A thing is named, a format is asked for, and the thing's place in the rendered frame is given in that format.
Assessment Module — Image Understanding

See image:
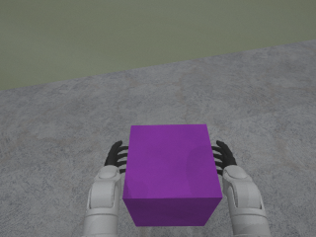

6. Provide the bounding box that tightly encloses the robot left hand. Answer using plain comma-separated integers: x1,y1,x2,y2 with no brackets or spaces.
104,140,128,174

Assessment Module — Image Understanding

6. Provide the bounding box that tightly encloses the robot right hand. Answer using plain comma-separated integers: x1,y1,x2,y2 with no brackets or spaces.
211,140,237,176

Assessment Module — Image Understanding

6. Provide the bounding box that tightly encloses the robot left forearm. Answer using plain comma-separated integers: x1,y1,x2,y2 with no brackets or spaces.
81,165,121,237

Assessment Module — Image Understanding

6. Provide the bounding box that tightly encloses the carton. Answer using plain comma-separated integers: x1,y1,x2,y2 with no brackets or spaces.
122,123,223,227

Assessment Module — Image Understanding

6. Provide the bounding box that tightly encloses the robot right forearm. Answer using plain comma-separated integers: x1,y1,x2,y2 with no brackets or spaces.
222,165,272,237

